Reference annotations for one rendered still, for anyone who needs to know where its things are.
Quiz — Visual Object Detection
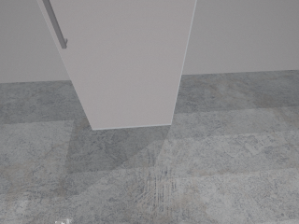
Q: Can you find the fridge door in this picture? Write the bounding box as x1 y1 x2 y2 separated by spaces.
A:
37 0 195 129

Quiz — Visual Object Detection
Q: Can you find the handle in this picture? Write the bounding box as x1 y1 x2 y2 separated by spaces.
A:
42 0 68 49

